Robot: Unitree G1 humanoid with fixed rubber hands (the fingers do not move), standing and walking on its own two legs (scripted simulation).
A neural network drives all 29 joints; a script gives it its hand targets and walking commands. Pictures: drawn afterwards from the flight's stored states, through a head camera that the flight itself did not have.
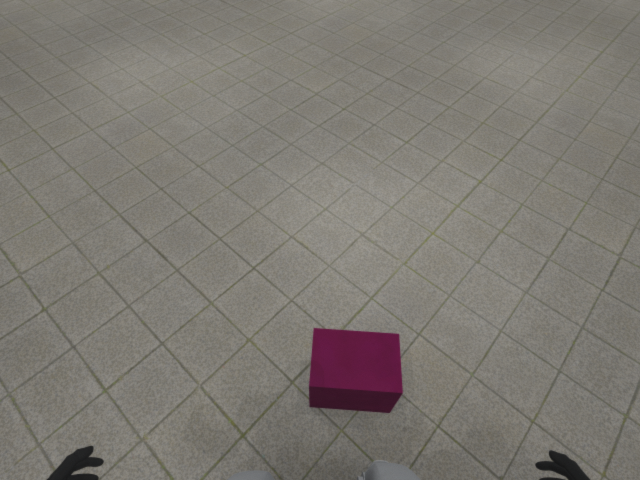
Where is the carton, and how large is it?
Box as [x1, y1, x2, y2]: [309, 328, 402, 412]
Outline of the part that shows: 314,328 309,381 310,406 389,412 402,393 398,334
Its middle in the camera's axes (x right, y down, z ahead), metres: +0.10 +0.38 +1.11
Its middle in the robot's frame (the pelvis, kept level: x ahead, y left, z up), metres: +0.45 -0.09 -0.65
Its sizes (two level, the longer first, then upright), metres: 0.238 0.159 0.208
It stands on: the floor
